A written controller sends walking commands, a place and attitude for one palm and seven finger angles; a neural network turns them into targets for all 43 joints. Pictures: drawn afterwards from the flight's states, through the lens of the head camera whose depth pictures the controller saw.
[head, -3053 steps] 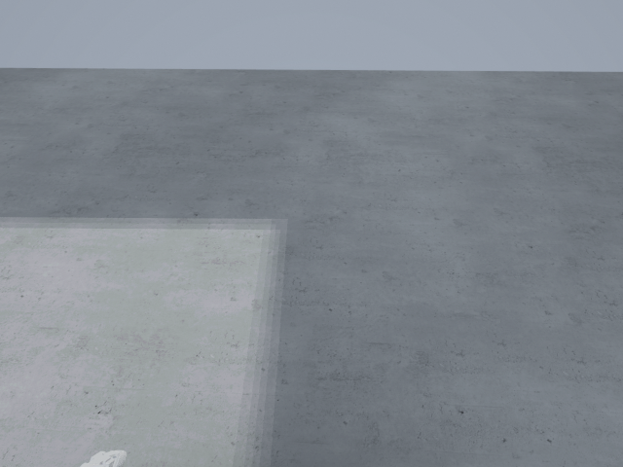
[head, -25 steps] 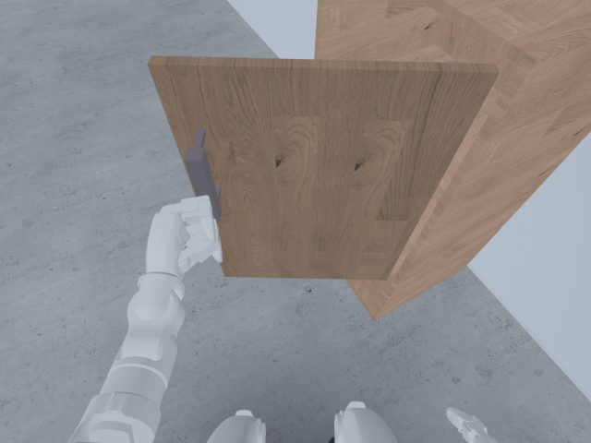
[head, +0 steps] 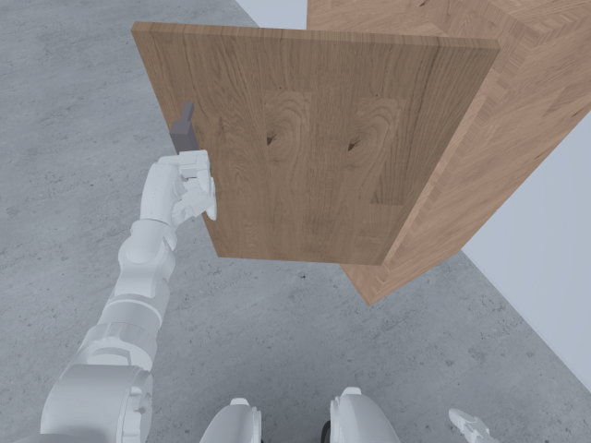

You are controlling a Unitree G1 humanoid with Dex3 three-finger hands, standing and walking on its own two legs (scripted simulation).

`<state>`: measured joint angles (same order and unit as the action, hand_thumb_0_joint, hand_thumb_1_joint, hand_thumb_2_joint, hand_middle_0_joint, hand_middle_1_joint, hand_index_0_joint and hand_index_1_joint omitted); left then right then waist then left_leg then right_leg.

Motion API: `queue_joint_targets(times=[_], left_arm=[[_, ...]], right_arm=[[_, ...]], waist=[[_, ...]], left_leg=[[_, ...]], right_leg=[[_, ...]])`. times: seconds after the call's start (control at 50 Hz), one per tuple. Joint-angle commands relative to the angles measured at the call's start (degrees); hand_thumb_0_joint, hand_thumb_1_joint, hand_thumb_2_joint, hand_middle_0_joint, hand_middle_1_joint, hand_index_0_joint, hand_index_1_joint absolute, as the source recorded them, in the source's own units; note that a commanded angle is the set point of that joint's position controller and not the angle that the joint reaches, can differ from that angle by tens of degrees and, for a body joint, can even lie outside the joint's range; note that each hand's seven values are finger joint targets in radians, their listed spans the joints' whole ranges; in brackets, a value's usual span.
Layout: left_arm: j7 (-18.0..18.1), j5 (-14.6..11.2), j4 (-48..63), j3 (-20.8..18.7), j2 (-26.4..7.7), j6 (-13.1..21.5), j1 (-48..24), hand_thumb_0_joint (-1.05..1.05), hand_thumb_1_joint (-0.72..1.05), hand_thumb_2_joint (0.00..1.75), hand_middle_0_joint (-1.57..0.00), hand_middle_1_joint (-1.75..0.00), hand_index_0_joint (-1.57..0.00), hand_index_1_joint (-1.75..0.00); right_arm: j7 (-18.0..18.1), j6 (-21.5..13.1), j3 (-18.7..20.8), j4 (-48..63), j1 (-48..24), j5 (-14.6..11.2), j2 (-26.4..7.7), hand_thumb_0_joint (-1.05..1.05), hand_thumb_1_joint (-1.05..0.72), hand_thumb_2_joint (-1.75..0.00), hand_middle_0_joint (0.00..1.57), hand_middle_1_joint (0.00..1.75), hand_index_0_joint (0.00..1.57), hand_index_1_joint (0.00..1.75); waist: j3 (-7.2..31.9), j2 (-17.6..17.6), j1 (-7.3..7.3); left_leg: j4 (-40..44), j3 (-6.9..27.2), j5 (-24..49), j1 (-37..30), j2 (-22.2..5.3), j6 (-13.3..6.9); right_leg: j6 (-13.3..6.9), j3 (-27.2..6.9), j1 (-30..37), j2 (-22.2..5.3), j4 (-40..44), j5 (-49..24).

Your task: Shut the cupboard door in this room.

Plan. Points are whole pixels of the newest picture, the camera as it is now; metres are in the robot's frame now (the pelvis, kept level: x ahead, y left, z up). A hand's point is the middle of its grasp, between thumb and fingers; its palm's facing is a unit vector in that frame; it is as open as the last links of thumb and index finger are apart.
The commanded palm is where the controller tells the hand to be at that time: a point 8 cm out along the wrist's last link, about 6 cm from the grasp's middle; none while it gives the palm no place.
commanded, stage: push the door shut along its arc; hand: left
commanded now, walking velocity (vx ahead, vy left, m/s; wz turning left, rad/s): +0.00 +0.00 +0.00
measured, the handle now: (196, 153) +0.51 +0.14 +0.05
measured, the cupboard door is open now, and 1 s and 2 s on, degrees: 57 45 30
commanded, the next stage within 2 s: pull the fist back off the door in 1.48 s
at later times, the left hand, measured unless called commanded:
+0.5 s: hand (240, 162) +0.49 +0.08 +0.06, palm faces -0.27 -0.96 -0.05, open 3.1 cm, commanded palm +0.49 +0.12 +0.06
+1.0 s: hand (259, 133) +0.55 +0.05 +0.06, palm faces -0.38 -0.93 -0.04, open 3.0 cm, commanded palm +0.56 +0.09 +0.06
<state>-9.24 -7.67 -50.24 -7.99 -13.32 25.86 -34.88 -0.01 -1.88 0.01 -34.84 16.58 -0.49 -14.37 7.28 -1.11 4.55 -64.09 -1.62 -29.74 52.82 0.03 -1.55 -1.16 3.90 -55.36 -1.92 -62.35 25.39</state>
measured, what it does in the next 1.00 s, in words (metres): stands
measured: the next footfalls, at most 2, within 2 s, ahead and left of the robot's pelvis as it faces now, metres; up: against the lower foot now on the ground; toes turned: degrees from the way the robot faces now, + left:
none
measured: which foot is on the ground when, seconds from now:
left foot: down 0.00-1.00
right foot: down 0.00-1.00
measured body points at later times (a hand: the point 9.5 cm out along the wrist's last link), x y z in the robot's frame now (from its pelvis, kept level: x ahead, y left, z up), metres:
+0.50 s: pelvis -0.01 +0.00 -0.02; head +0.12 +0.00 +0.42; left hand +0.50 +0.13 +0.06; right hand +0.01 -0.27 -0.13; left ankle +0.01 +0.10 -0.65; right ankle +0.04 -0.11 -0.65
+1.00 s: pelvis -0.01 +0.00 -0.03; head +0.16 +0.00 +0.39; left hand +0.56 +0.10 +0.06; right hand -0.03 -0.26 -0.14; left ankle +0.01 +0.10 -0.65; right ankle +0.04 -0.11 -0.65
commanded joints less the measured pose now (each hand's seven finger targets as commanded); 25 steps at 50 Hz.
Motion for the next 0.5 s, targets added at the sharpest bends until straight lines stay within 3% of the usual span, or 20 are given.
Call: queue_joint_targets(times=[0.0,0.02,0.08,0.12,0.16,0.2,0.24,0.28,0.34,0.38,0.42,0.44,0.48], left_arm=[[-2.1,-0.8,9.9,-0.4,-6.2,3.8,-27.7,0.0,0.9,0.9,-1.3,-1.5,-1.3,-1.5],[-2.3,-0.9,9.9,-0.6,-6.5,4.0,-29.2,0.0,0.9,0.9,-1.3,-1.5,-1.3,-1.5],[-2.8,-0.6,7.2,-0.2,-6.1,4.1,-32.1,0.0,0.9,0.9,-1.3,-1.5,-1.3,-1.5],[-2.9,-0.3,6.0,-2.0,-8.9,4.4,-33.2,0.0,0.9,0.9,-1.3,-1.5,-1.3,-1.5],[-3.1,-0.2,4.1,-0.7,-7.4,4.2,-37.1,0.0,0.9,0.9,-1.3,-1.5,-1.3,-1.5],[-3.2,0.2,3.2,-2.1,-9.7,4.6,-38.2,0.0,0.9,0.9,-1.3,-1.5,-1.3,-1.5],[-3.8,0.7,0.9,-1.1,-8.9,4.5,-39.7,0.0,0.9,0.9,-1.3,-1.5,-1.3,-1.5],[-4.1,0.9,-0.5,-1.0,-9.6,4.2,-43.2,0.0,0.9,0.9,-1.3,-1.5,-1.3,-1.5],[-4.5,1.1,-1.7,-2.5,-11.8,4.0,-46.0,0.0,0.9,0.9,-1.3,-1.5,-1.3,-1.5],[-5.1,1.2,-2.8,-1.8,-11.0,3.4,-46.4,0.0,0.9,0.9,-1.3,-1.5,-1.3,-1.5],[-5.3,1.2,-4.7,-3.6,-13.2,2.7,-47.7,0.0,0.9,0.9,-1.3,-1.5,-1.3,-1.5],[-5.3,1.5,-5.6,-4.7,-14.9,2.3,-48.6,0.0,0.9,0.9,-1.3,-1.5,-1.3,-1.5],[-5.4,2.0,-6.5,-4.0,-14.5,1.6,-50.4,0.0,0.9,0.9,-1.3,-1.5,-1.3,-1.5]], right_arm=[[0.2,-1.2,3.3,4.4,6.0,-0.3,-8.8,0.0,-0.9,-0.9,0.2,0.3,0.2,0.3],[0.2,-1.3,3.3,4.4,6.3,-0.2,-9.0,0.0,-0.9,-0.9,0.2,0.3,0.2,0.3],[0.1,-1.0,3.4,3.5,7.1,-0.2,-9.0,0.0,-0.9,-0.9,0.2,0.3,0.2,0.3],[0.2,-0.9,3.3,3.6,7.7,-0.1,-9.4,0.0,-0.9,-0.9,0.2,0.3,0.2,0.3],[0.1,-0.7,3.1,2.9,7.9,-0.1,-9.3,0.0,-0.9,-0.9,0.2,0.3,0.2,0.3],[0.1,-0.7,3.2,2.9,8.5,0.1,-9.7,0.0,-0.9,-0.9,0.2,0.3,0.2,0.3],[0.0,-0.6,3.1,2.4,9.0,0.1,-9.8,0.0,-0.9,-0.9,0.2,0.3,0.2,0.3],[0.0,-0.5,3.0,2.0,9.5,0.3,-10.1,0.0,-0.9,-0.9,0.2,0.3,0.2,0.3],[0.0,-0.6,3.0,1.8,10.6,0.5,-10.6,0.0,-0.9,-0.9,0.2,0.3,0.2,0.3],[-0.2,-0.5,2.9,2.0,10.8,0.5,-10.6,0.0,-0.9,-0.9,0.2,0.3,0.2,0.3],[-0.2,-0.5,2.8,2.0,11.9,0.6,-10.9,0.0,-0.9,-0.9,0.2,0.3,0.2,0.3],[-0.2,-0.3,2.6,1.7,12.2,0.8,-11.2,0.0,-0.9,-0.9,0.2,0.3,0.2,0.3],[-0.3,-0.1,2.5,1.9,12.5,0.9,-11.0,0.0,-0.9,-0.9,0.2,0.3,0.2,0.3]], waist=[[24.5,0.1,3.34],[25.3,-1.4,3.5],[24.6,0.0,4.25],[25.1,-0.3,3.9],[23.8,-0.2,5.32],[24.8,-0.7,5.09],[24.7,-2.0,5.94],[23.7,-1.2,7.24],[26.2,-2.1,7.68],[26.7,-3.1,7.83],[26.5,-3.8,8.09],[27.1,-2.3,8.27],[26.2,-2.2,9.18]], left_leg=[[8.0,3.3,16.9,-11.0,0.4,0.6],[7.8,3.6,17.6,-11.9,0.5,0.5],[7.8,3.9,16.7,-11.6,0.4,0.5],[7.6,4.0,16.2,-10.8,0.5,0.3],[7.5,4.0,14.0,-10.0,0.5,0.2],[7.5,4.2,13.9,-9.7,0.6,0.2],[7.1,4.8,14.5,-10.9,0.3,0.3],[6.7,4.9,12.3,-9.1,0.3,0.0],[6.0,5.5,13.5,-9.8,0.2,-0.1],[5.5,5.4,13.5,-9.6,0.2,-0.1],[5.0,5.7,14.6,-9.6,0.1,-0.2],[4.8,6.0,14.5,-8.6,-0.1,-0.1],[4.3,5.7,13.5,-6.6,0.0,-0.4]], right_leg=[[-0.3,-3.1,14.7,2.0,6.9,-16.3],[-0.4,-3.0,13.9,2.1,6.6,-16.4],[-0.3,-2.8,12.8,2.2,6.8,-15.3],[-0.5,-2.9,13.0,2.3,6.5,-14.7],[-0.2,-3.1,11.1,2.3,6.9,-12.8],[-0.4,-3.2,11.4,2.3,6.6,-12.5],[-0.6,-2.8,8.7,2.5,6.1,-12.1],[-0.4,-2.9,8.0,2.5,6.4,-10.4],[-0.5,-2.8,7.0,2.6,5.5,-10.8],[-0.6,-2.9,6.3,2.6,5.4,-10.7],[-0.7,-2.5,5.1,2.9,4.8,-10.9],[-0.6,-2.6,5.6,2.8,4.5,-10.9],[-0.4,-2.8,5.2,2.9,4.5,-10.4]])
